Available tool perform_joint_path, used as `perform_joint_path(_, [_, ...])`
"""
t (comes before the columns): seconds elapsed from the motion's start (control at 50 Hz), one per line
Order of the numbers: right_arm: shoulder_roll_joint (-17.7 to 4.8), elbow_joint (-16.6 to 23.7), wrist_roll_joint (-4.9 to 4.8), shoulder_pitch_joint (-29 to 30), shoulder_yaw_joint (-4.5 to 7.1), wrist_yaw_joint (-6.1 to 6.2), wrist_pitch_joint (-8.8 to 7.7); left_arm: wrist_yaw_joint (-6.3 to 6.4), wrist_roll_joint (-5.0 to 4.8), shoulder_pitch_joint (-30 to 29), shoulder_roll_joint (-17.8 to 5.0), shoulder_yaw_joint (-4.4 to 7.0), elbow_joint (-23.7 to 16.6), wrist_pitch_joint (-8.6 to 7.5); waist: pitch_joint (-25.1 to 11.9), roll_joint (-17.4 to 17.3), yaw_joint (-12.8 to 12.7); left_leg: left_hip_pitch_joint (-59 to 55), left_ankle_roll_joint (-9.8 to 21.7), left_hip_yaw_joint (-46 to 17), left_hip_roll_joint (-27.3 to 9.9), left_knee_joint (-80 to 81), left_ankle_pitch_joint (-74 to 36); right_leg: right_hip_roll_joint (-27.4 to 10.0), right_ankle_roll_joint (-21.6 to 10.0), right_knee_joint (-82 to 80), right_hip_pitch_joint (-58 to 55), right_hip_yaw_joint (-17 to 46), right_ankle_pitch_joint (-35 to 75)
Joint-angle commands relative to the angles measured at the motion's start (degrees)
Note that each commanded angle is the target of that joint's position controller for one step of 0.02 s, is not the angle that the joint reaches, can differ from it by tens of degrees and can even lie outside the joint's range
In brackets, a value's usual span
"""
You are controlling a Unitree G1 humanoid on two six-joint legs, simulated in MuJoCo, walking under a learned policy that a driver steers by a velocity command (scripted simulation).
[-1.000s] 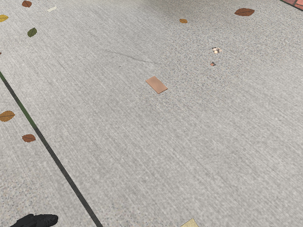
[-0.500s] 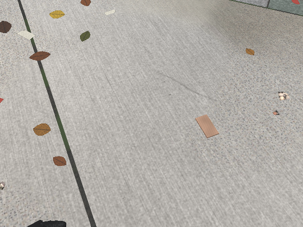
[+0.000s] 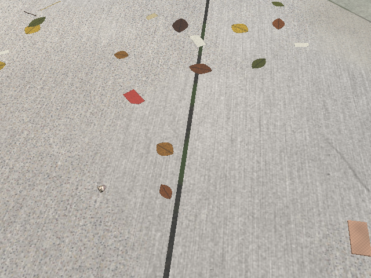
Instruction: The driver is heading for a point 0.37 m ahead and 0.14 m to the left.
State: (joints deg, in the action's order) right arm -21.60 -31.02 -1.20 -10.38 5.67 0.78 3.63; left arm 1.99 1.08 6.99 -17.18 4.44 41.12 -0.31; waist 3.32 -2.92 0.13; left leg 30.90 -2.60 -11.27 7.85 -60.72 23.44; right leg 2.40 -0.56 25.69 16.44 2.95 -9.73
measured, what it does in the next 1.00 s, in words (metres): walks ahead, turning left: left foot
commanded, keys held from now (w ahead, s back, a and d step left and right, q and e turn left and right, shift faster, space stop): q+shift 0.50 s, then e+shift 0.10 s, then w+e+shift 0.38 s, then shift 0.02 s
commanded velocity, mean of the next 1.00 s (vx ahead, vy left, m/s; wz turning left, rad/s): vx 0.21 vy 0.00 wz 0.41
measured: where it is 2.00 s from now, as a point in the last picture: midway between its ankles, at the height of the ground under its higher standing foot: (201, 253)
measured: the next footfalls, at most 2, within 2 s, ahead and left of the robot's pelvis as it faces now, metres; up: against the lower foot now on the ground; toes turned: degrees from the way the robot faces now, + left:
left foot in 0.38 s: +0.00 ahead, +0.15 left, +0.00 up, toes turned +27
right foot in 1.04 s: +0.33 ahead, -0.05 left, +0.00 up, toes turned +11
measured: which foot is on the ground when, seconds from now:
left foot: up 0.00-0.36, down 0.38-1.00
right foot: down 0.00-0.38, up 0.40-1.00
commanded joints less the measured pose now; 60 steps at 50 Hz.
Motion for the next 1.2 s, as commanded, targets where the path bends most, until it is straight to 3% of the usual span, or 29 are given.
perform_joint_path(0.02, [-5.4,2.2,-0.26,-4.5,1.73,-0.1,0.04,1.52,-0.11,-5.6,-5.8,0.52,-6.0,0.0,-3.5,8.7,1.3,7.5,-2.5,5.4,-6.1,-13.5,-2.8,-14.3,-9.5,-9.4,-6.2,9.0,5.0])
perform_joint_path(0.06, [-4.0,3.8,-0.82,-1.1,0.98,0.04,-0.22,1.67,0.48,-2.6,-6.6,0.63,-5.5,0.51,-3.7,10.0,-1.1,10.2,-3.7,8.2,-9.0,-10.0,-4.4,-14.6,-10.8,-9.8,-10.4,5.7,7.5])
perform_joint_path(0.12, [-3.0,5.0,-0.62,1.3,0.47,0.01,-0.39,1.37,0.62,0.4,-8.1,1.2,-4.8,0.95,-5.4,10.9,-3.4,11.0,-5.1,9.2,-12.3,-4.7,-3.8,-17.5,-12.6,-10.0,-15.8,3.8,9.8])
perform_joint_path(0.22, [-1.1,5.1,-0.05,1.7,-0.2,-0.68,-0.22,-0.01,0.19,-1.1,-10.1,2.35,-4.5,0.93,-6.7,11.1,-3.0,2.9,-3.8,12.3,-14.2,6.5,-4.1,-19.8,-12.3,-10.0,-14.0,-3.4,10.9])
perform_joint_path(0.34, [-2.1,4.1,-0.35,-0.6,1.09,-1.96,1.74,-2.04,-2.53,-2.3,-10.7,3.45,-3.3,0.05,-8.4,11.2,0.5,-11.4,2.1,16.5,-11.7,25.8,-6.4,-22.4,-7.2,-2.1,-12.6,-10.1,15.1])
perform_joint_path(0.36, [-2.9,2.8,-0.29,-3.8,1.86,-1.67,1.84,-2.2,-3.08,-1.4,-9.3,3.27,-2.4,0.13,-9.0,9.2,2.1,-17.8,4.3,16.3,-10.0,32.0,-11.1,-20.7,-4.1,3.3,-9.4,-12.7,11.8])
perform_joint_path(0.38, [-7.5,1.1,-0.31,-9.0,3.72,-0.78,1.61,-2.58,-2.35,1.5,-6.7,2.69,-1.5,0.12,-9.2,-0.3,3.5,-29.1,7.9,8.4,-12.3,37.8,-25.7,-15.9,0.4,15.6,1.1,-16.3,1.6])
perform_joint_path(0.4, [-16.1,2.1,-0.43,-10.0,5.4,0.26,1.02,-2.73,0.86,0.0,-3.1,1.32,-5.3,-0.06,-7.9,-20.2,0.8,-39.2,16.8,-14.1,-25.9,35.1,-52.0,-7.2,6.2,34.4,23.6,-17.0,-28.8])
perform_joint_path(0.42, [-14.0,4.3,2.49,-7.8,4.6,-0.67,-1.29,-1.93,1.18,-5.8,-5.2,1.65,-7.4,-0.37,-15.1,-13.5,4.6,-34.8,24.3,-22.0,-29.7,38.5,-42.9,-4.2,6.3,43.2,27.6,-2.9,-29.6])
perform_joint_path(0.44, [-11.6,3.5,2.58,-6.1,3.81,-1.19,-2.76,-1.38,-0.36,-8.4,-7.5,2.27,-7.7,-0.32,-12.7,-7.8,4.2,-32.9,22.1,-16.9,-27.1,40.7,-34.6,-4.8,4.7,45.0,28.2,-0.1,-24.5])
perform_joint_path(0.46, [-10.3,2.8,1.22,-3.7,3.45,-0.69,-3.32,-0.82,-0.89,-8.2,-7.1,2.35,-7.6,-0.49,-9.4,-5.7,2.2,-30.2,18.8,-13.9,-23.9,41.3,-28.5,-5.2,3.4,43.0,28.9,1.1,-18.6])
perform_joint_path(0.48, [-8.1,3.1,-0.02,-0.9,2.62,-0.15,-3.07,-0.27,-0.44,-6.5,-7.9,2.61,-6.6,-0.39,-8.0,-3.6,0.5,-28.2,16.5,-11.6,-22.2,40.8,-26.9,-5.8,3.3,41.1,28.2,1.8,-14.7])
perform_joint_path(0.52, [-6.1,4.6,0.63,3.8,1.31,0.94,-2.47,-0.43,0.08,-2.4,-8.3,2.73,-4.6,-0.33,-9.5,-4.5,-2.0,-23.7,15.3,-7.0,-19.9,39.8,-32.6,-4.3,4.4,40.3,22.4,0.6,-8.9])
perform_joint_path(0.58, [-3.6,3.0,1.59,2.8,-0.16,1.35,-2.83,-1.01,-0.88,0.7,-5.7,1.47,-2.3,0.2,-12.1,-3.5,-1.0,-23.8,14.9,-1.9,-18.7,38.3,-38.6,-4.7,6.0,34.3,16.8,-1.4,-5.8])
perform_joint_path(0.6, [-2.7,2.0,1.76,2.3,-0.67,1.29,-2.93,-1.21,-1.08,0.5,-4.5,0.82,-2.2,0.39,-11.9,-3.8,-0.5,-23.5,14.6,-0.7,-18.3,38.2,-37.7,-5.3,6.1,31.0,14.8,-1.6,-5.3])
perform_joint_path(0.62, [-1.9,0.5,1.66,0.2,-1.04,1.11,-3.08,-1.83,-1.31,1.1,-3.7,0.17,-1.9,0.35,-13.0,-4.5,0.6,-23.8,14.4,-0.4,-18.0,40.7,-23.8,-5.9,5.7,27.8,13.2,-2.7,-3.8])
perform_joint_path(0.66, [-5.8,-1.0,1.61,-2.5,-0.25,0.18,-3.81,-2.92,-2.92,-1.5,-5.6,0.19,-3.2,0.04,-8.2,-8.6,3.6,-22.7,15.1,-6.3,-20.6,47.2,5.3,-6.3,4.0,24.4,16.2,-3.5,-3.0])
perform_joint_path(0.7, [-6.8,-2.2,2.18,-2.6,-0.17,-0.22,-5.13,-3.28,-3.5,-2.9,-7.6,0.56,-4.1,-0.72,-3.1,-8.2,4.0,-23.3,15.3,-10.0,-23.7,50.5,13.7,-6.8,1.8,22.2,20.9,-2.0,-4.0])
perform_joint_path(0.84, [-5.1,-5.7,0.94,-3.7,0.16,-0.48,-8.71,-4.06,-3.36,-0.7,-4.4,-0.34,-5.3,-2.62,0.0,-3.3,3.6,-32.7,12.9,-1.9,-27.6,53.3,6.5,-9.8,-1.0,21.6,29.8,-0.3,-4.3])
perform_joint_path(0.98, [-6.5,-7.5,0.49,-2.2,1.45,-1.55,-8.04,-4.83,-3.96,1.1,-4.2,-1.52,-7.5,-1.66,1.5,-0.9,1.3,-29.3,10.3,12.8,-26.3,51.9,0.7,-10.6,-3.9,20.6,21.2,-7.3,-8.0])
perform_joint_path(1.0, [-6.3,-7.4,0.46,-0.6,1.33,-1.49,-7.57,-4.72,-3.57,5.6,-4.5,-1.21,-6.1,-1.7,1.0,0.7,-1.4,-25.1,9.0,17.3,-23.7,46.0,-8.9,-7.7,-4.9,16.7,12.3,-10.0,-6.8])
perform_joint_path(1.02, [-5.7,-7.4,0.8,-0.2,0.97,-1.39,-7.19,-4.41,-2.81,13.7,-6.8,0.34,-3.4,-1.8,-3.2,3.3,-5.5,-20.5,7.4,21.5,-20.2,32.6,-29.4,-1.6,-5.7,13.9,-1.3,-14.6,-4.9])
perform_joint_path(1.04, [-3.5,-6.8,1.62,-1.3,-0.01,-1.04,-7.37,-3.8,-2.51,25.6,-12.3,2.92,-0.4,-1.75,-8.8,9.8,-10.8,-11.5,4.2,23.5,-16.8,12.0,-37.1,0.6,-7.4,12.6,-18.1,-11.0,-2.3])
perform_joint_path(1.06, [4.3,-3.3,3.84,-4.9,-2.36,-1.39,-8.61,-2.86,-2.46,26.7,-22.1,4.23,-1.4,-1.72,-12.3,32.5,-5.4,11.2,-1.8,20.5,-6.2,-14.3,7.7,-16.2,-16.5,0.3,-30.7,24.1,-7.7])
perform_joint_path(1.08, [-0.2,-4.2,1.69,-2.7,-2.21,-1.6,-10.62,-3.26,-1.99,26.1,-17.8,2.5,-5.0,-2.75,-21.3,23.0,-8.0,16.4,-1.0,7.5,-4.9,-22.0,11.1,-23.3,-19.9,-10.6,-35.5,41.7,-7.5])
perform_joint_path(1.1, [-4.2,-4.2,-1.46,1.8,-1.23,-1.88,-11.41,-3.52,-1.31,23.8,-14.4,1.7,-5.2,-3.43,-15.8,13.6,-8.6,20.7,0.3,7.3,-8.0,-22.6,6.1,-24.1,-18.2,-9.3,-33.4,35.6,2.0])
perform_joint_path(1.12, [-3.3,-4.1,-1.11,3.3,-1.7,-1.59,-11.61,-3.41,-1.27,20.7,-13.3,1.44,-5.4,-3.61,-12.1,8.5,-6.6,19.7,1.3,8.2,-11.1,-19.0,1.9,-22.8,-16.8,-6.3,-27.2,28.4,11.6])
perform_joint_path(1.14, [-3.0,-4.9,0.42,3.6,-1.78,-1.1,-11.25,-3.17,-1.29,16.4,-11.4,0.8,-5.9,-3.3,-8.9,4.7,-4.5,16.2,1.5,8.7,-13.7,-15.0,-1.7,-20.8,-15.2,-4.7,-19.9,21.1,20.4])
perform_joint_path(1.2, [-1.5,-7.3,0.8,-1.3,-1.69,-1.67,-8.7,-2.2,-0.77,10.6,-8.6,-0.5,-6.8,-3.28,-7.0,6.2,0.3,6.0,1.6,9.5,-14.2,-7.6,-6.8,-16.4,-13.0,-7.6,-9.6,9.6,36.4])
